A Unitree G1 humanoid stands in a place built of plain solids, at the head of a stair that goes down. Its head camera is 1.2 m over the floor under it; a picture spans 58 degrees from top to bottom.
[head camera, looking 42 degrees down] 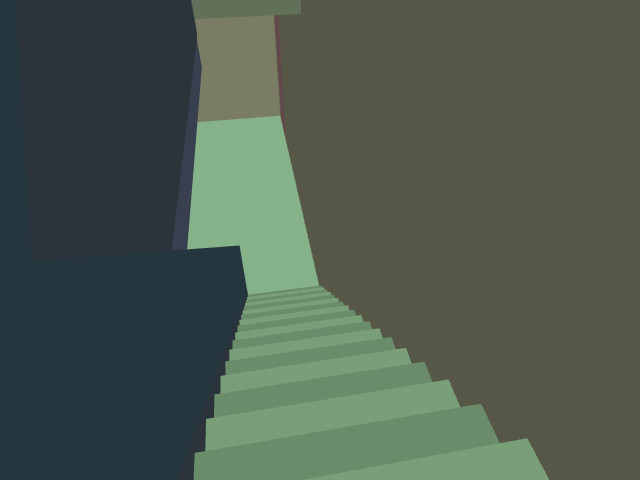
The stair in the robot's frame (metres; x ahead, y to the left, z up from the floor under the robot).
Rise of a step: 0.20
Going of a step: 0.22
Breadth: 1.10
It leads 10 degrees to the left of straight ahead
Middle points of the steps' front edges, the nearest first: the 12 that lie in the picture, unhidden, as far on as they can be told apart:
0.52 -0.13 -0.20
0.74 -0.09 -0.40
0.96 -0.05 -0.61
1.18 -0.01 -0.81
1.40 0.03 -1.01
1.62 0.06 -1.22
1.85 0.10 -1.42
2.07 0.14 -1.62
2.29 0.18 -1.82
2.51 0.22 -2.03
2.73 0.25 -2.23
2.95 0.29 -2.43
